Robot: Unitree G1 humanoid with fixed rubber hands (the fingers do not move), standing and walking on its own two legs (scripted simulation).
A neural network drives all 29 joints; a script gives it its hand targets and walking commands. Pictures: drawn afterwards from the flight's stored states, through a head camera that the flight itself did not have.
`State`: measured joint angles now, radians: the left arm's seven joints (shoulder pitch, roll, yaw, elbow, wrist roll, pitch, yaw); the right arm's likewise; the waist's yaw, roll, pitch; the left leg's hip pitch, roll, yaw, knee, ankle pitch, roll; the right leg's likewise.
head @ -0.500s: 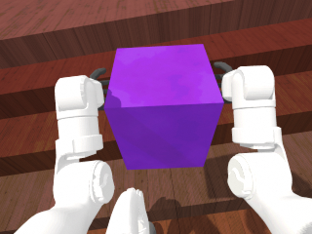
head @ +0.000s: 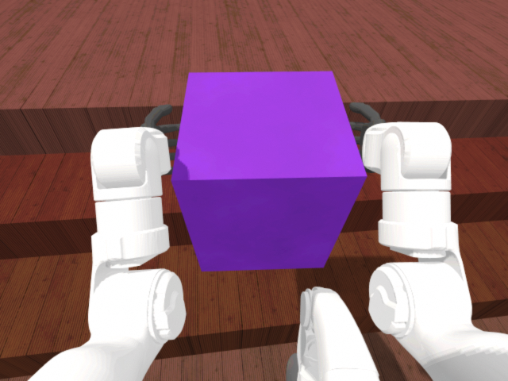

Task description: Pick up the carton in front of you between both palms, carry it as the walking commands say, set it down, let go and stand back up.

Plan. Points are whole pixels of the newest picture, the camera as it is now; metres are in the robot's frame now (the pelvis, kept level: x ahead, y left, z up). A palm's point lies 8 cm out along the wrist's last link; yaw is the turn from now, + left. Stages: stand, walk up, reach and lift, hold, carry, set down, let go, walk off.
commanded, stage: carry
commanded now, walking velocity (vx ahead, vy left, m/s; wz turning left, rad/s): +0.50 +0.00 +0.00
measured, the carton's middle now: (262, 178) +0.39 +0.00 +0.13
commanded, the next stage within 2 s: none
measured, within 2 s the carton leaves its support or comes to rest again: neither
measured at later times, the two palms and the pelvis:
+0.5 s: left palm out of the picture +0.65 +0.13 +0.40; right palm out of the picture +0.67 -0.17 +0.38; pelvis +0.29 -0.02 +0.17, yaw +1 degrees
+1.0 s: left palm out of the picture +0.98 +0.11 +0.55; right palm out of the picture +0.96 -0.19 +0.56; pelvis +0.59 -0.03 +0.35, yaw +0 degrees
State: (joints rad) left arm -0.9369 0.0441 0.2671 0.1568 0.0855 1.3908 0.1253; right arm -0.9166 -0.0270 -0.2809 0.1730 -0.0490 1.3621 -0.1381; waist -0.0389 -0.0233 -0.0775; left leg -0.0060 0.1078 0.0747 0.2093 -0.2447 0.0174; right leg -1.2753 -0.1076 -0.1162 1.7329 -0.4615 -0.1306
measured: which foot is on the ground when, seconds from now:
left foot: down 0.00-0.08, up 0.10-0.54, down 0.56-1.00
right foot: up 0.00-0.04, down 0.06-0.62, up 0.64-1.00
